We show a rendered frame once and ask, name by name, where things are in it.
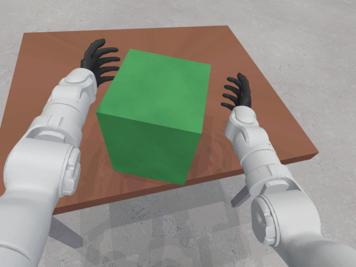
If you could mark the left robot upper arm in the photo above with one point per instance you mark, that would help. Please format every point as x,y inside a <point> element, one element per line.
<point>39,174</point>

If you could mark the right robot upper arm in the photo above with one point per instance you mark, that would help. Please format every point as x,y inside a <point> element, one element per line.
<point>288,222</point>

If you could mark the carton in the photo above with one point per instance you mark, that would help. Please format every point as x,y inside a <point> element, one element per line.
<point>152,114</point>

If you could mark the table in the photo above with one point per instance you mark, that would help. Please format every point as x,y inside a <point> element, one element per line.
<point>47,57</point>

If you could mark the robot left hand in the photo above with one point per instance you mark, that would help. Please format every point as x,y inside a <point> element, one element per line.
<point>92,61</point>

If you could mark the robot right hand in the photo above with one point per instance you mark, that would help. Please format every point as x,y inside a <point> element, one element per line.
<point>243,93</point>

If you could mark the robot right forearm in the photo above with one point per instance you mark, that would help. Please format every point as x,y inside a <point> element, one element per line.
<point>263,170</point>

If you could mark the robot left forearm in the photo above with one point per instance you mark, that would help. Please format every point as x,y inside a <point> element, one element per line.
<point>64,113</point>

